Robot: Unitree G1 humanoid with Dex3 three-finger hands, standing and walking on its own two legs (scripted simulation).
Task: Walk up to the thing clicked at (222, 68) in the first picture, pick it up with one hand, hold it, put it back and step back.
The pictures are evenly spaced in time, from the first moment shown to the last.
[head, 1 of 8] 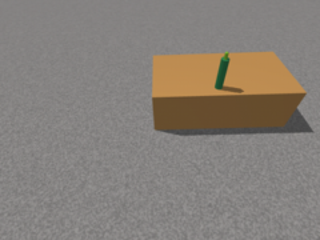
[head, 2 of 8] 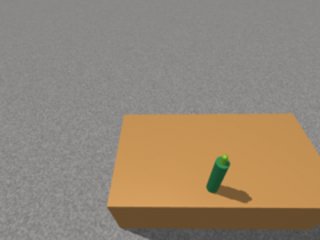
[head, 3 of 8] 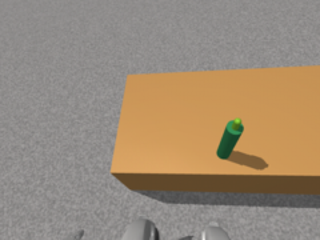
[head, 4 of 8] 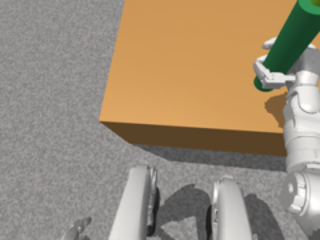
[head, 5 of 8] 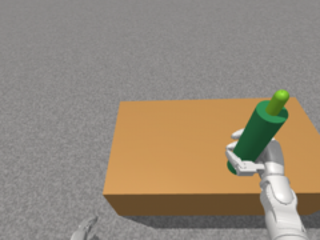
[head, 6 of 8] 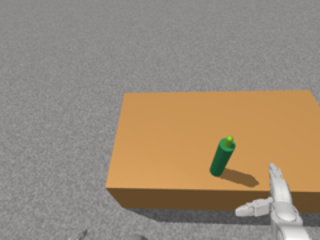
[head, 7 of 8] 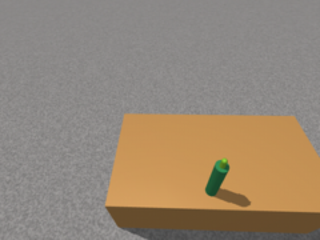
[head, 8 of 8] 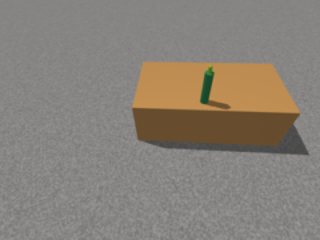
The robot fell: no
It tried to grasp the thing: yes
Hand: right
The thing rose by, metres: 0.36
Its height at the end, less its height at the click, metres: +0.00
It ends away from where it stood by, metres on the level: 0.01
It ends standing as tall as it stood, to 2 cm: yes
